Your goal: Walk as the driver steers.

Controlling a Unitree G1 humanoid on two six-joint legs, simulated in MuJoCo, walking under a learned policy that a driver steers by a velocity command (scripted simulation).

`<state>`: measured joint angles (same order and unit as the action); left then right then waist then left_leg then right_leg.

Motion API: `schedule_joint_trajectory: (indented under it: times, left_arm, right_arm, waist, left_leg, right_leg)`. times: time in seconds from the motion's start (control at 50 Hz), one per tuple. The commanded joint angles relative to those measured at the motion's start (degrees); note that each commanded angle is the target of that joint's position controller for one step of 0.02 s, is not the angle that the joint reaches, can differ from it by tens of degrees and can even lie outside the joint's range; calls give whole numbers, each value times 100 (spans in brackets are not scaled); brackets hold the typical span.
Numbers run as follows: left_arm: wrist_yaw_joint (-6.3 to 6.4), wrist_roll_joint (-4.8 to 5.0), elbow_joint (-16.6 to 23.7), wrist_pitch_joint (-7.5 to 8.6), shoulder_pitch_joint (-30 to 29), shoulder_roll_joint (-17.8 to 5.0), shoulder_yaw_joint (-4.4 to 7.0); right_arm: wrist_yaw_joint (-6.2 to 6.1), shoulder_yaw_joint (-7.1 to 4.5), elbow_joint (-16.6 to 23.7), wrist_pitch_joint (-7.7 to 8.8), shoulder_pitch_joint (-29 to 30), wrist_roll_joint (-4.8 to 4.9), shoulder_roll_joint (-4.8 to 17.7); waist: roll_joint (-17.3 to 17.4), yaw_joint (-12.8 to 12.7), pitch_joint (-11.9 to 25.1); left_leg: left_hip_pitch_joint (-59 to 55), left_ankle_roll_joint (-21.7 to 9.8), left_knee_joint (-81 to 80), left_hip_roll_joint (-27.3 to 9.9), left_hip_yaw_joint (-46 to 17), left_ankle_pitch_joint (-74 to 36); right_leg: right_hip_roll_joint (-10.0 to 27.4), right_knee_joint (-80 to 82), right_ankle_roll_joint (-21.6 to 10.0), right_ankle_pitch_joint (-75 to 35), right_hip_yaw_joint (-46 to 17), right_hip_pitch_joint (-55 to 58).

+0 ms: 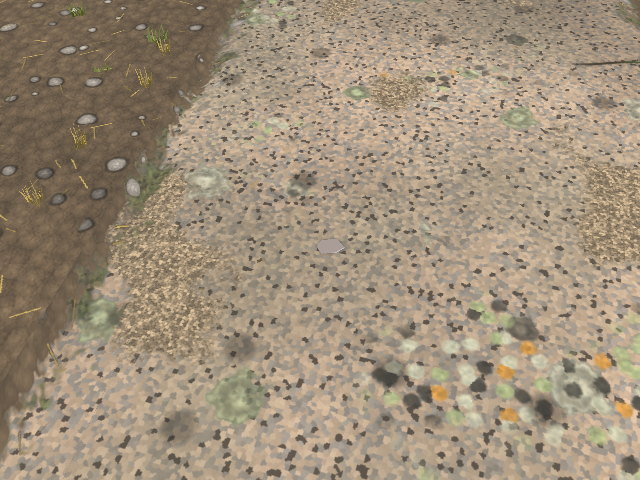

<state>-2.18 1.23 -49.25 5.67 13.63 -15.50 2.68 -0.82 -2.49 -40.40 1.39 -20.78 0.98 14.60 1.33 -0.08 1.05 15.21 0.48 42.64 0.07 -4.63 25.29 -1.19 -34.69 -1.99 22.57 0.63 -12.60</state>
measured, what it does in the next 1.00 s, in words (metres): walks ahead: left foot, then right foot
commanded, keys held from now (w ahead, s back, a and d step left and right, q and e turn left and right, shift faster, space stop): w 0.92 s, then no key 0.08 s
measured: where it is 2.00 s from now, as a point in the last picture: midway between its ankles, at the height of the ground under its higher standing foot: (358, 351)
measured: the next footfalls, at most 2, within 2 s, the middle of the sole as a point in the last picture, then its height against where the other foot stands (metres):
left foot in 0.32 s outside the picture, level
right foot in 0.88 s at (384, 440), level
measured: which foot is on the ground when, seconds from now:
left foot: up 0.00-0.30, down 0.32-0.90, up 0.92-1.00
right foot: down 0.00-0.34, up 0.36-0.86, down 0.88-1.00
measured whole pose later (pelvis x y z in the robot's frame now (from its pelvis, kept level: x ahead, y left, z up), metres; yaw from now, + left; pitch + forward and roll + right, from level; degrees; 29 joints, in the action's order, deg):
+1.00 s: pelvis +0.50 +0.00 +0.01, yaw +0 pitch +2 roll +1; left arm -2.2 -0.2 -43.2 4.9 8.9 -15.8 2.3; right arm -0.1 -2.7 -46.0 4.0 -18.5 1.1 17.5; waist 1.4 0.8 -2.6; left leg 21.2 -0.7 66.0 -1.2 -2.4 24.6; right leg -1.1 -29.2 -3.1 8.6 2.7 -22.3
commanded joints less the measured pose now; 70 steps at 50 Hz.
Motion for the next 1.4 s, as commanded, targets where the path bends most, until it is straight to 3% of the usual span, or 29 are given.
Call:
schedule_joint_trajectory:
  times: [0.02,0.06,0.1,0.18,0.26,0.32,0.34,0.36,0.38,0.4,0.42,0.46,0.52,0.68,0.78,0.84,0.88,0.9,0.92,0.94,0.96,0.98,1.02,1.1,1.22,1.3,1.34,1.36,1.4]
  left_arm:
    - [27,-68,-32,58,1274,-1118,300]
    - [101,-70,63,2,1069,-929,230]
    - [163,-89,137,-113,769,-691,127]
    - [258,-21,229,-184,577,-1013,181]
    - [230,75,154,-150,770,-1264,266]
    - [229,3,148,-199,859,-1130,223]
    - [231,-178,289,-199,942,-724,74]
    - [215,-59,425,-83,1606,-94,-97]
    - [171,87,410,0,1143,-803,58]
    - [139,178,579,32,581,-1039,135]
    - [159,108,625,49,324,-950,106]
    - [164,-4,573,-16,413,-824,129]
    - [196,-43,531,-193,449,-602,94]
    - [93,-85,971,-87,-1130,-371,0]
    - [-68,-29,1263,-19,-1711,-440,-4]
    - [-96,-37,1214,14,-1271,-659,84]
    - [3,-77,776,11,393,-1167,335]
    - [41,-199,694,-21,1090,-1772,473]
    - [22,-97,609,-37,1299,-1458,394]
    - [32,-85,664,-41,899,-1149,270]
    - [49,-120,760,-57,425,-1001,214]
    - [32,-161,788,-54,43,-815,158]
    - [2,-214,784,2,-267,-614,109]
    - [97,-205,567,37,-424,-739,134]
    - [201,-170,228,-174,-100,-855,129]
    - [223,-68,83,-309,-250,-803,105]
    - [216,-191,29,-266,224,-525,7]
    - [206,-224,-76,-237,788,-308,-50]
    - [261,-83,125,-354,118,-521,-16]
  right_arm:
    - [-45,-208,989,377,1230,162,796]
    - [48,-144,963,406,1293,95,587]
    - [175,-120,996,398,1374,24,468]
    - [364,33,1126,403,1810,11,133]
    - [323,-125,1162,353,1809,70,594]
    - [205,-406,739,284,319,27,1035]
    - [118,-505,589,227,-624,-24,1414]
    - [185,-487,557,256,-691,-145,1808]
    - [218,-356,587,308,-427,-80,1264]
    - [226,-281,562,335,-56,-37,1066]
    - [242,-255,562,345,258,-64,1015]
    - [267,-201,553,396,677,-163,798]
    - [254,-202,383,523,708,-87,765]
    - [101,-282,-56,425,104,-33,1080]
    - [72,-326,-363,273,-274,20,1171]
    - [38,-361,-429,179,-162,28,1275]
    - [3,-240,-371,127,-105,-47,1037]
    - [40,-58,-180,228,-714,-84,480]
    - [49,-21,-259,350,-650,-45,447]
    - [86,-163,-144,430,-155,108,969]
    - [83,-160,-40,456,233,128,1016]
    - [55,-165,-38,435,419,8,974]
    - [20,-191,-155,266,140,-69,842]
    - [-49,-109,-165,87,196,-122,511]
    - [23,-79,-50,110,1090,-103,488]
    - [54,-139,-44,137,1120,-172,595]
    - [-32,-258,-83,165,944,-280,1089]
    - [-81,-269,-94,96,1011,-269,1096]
    - [-92,-227,-146,-42,886,-137,727]
  waist:
    - [-987,-660,-557]
    - [-583,-509,-548]
    - [-667,-343,-586]
    - [-774,-383,-573]
    - [-811,-215,-614]
    - [-628,649,390]
    - [202,964,1174]
    - [1907,429,1941]
    - [1234,568,1390]
    - [842,500,569]
    - [322,344,234]
    - [343,-29,49]
    - [337,-181,-72]
    - [76,313,-524]
    - [151,465,-620]
    - [376,150,-307]
    - [216,-632,897]
    - [-989,-529,1868]
    - [-1610,-621,2287]
    - [-1179,-628,1419]
    - [-801,-454,796]
    - [-412,-246,382]
    - [-566,115,313]
    - [-593,296,250]
    - [-570,-107,309]
    - [-524,57,233]
    - [112,-100,559]
    - [753,-366,920]
    - [873,46,1006]
  left_leg:
    - [3896,-56,2362,-15,-29,815]
    - [4310,-178,2540,-386,48,87]
    - [3719,-135,1851,-594,201,-478]
    - [1760,2,-196,-267,708,-1876]
    - [1114,-219,-939,-138,622,-2237]
    - [-1096,-632,-1073,138,863,-2033]
    - [-2628,-965,-1009,-1009,-466,-1587]
    - [-3517,-1792,-2325,-2238,-3651,316]
    - [-3055,-1619,-2924,-2142,-4066,1162]
    - [-2375,-1436,-2908,-2021,-3169,855]
    - [-1670,-1366,-2929,-1787,-2462,-20]
    - [-778,-1310,-3154,-1356,-1573,-1050]
    - [-364,-1449,-3525,-1250,-992,-1543]
    - [-679,-1276,-3699,-1079,-42,-2102]
    - [-1555,-1178,-3261,-1419,-74,-2363]
    - [-1943,-998,-2583,-1476,-64,-3800]
    - [-1147,-658,-415,-945,398,-4470]
    - [1226,-204,1911,-156,667,-2416]
    - [2279,-118,2947,353,-82,709]
    - [2830,-165,3381,23,-326,572]
    - [2758,-188,3244,-267,-85,150]
    - [2480,-139,2870,-461,37,-171]
    - [1658,-35,2367,-655,43,-452]
    - [1330,193,1253,-588,183,-1198]
    - [892,137,-622,-407,272,-2453]
    - [421,-135,-1577,-265,333,-2395]
    - [-957,-450,-1761,-903,-244,-5359]
    - [-1839,-998,-1428,-1442,-678,-5874]
    - [-1859,-1293,-1701,-1653,-1014,-4175]
  right_leg:
    - [2309,1958,-1753,-768,-3743,2461]
    - [2088,1976,-1474,-1260,-2894,2526]
    - [1710,2287,-1170,-1690,-2022,1888]
    - [1106,2630,-858,-1918,-765,530]
    - [1543,2498,-728,-2561,-808,829]
    - [1119,264,-372,-4579,-232,543]
    - [793,-1690,-156,-2842,-38,-613]
    - [-218,-3527,81,924,-433,-2121]
    - [76,-4166,19,841,-874,-2755]
    - [371,-4173,-71,327,-672,-3092]
    - [631,-3924,-87,-179,-548,-2893]
    - [938,-3433,-48,-737,-592,-2343]
    - [992,-2957,110,-1003,-501,-2223]
    - [763,-392,347,-2971,-212,-2504]
    - [594,380,133,-2517,-203,-2541]
    - [340,615,-128,-1821,5,-1795]
    - [427,535,-532,-1988,-62,749]
    - [1953,537,-1393,-1265,-2528,3196]
    - [2361,1565,-1679,-421,-4362,3647]
    - [2251,1705,-1423,-573,-3701,3015]
    - [2084,1679,-1276,-1682,-2785,2126]
    - [1831,1724,-1192,-2950,-2091,1295]
    - [1508,1864,-1112,-4360,-1299,438]
    - [1290,2074,-1188,-5500,-467,-17]
    - [1191,1970,-986,-4753,-226,458]
    - [1229,1334,-799,-3999,-455,622]
    - [596,683,-286,-2646,-400,80]
    - [277,459,-8,-1086,-269,-660]
    - [101,-113,152,235,-112,-1197]
Keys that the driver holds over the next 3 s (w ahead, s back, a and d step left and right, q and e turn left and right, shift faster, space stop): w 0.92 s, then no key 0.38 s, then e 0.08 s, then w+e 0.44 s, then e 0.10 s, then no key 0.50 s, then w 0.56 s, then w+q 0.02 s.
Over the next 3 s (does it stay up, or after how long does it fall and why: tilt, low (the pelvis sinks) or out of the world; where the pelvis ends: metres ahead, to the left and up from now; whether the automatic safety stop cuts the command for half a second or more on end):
stays up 1.08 -0.18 0.02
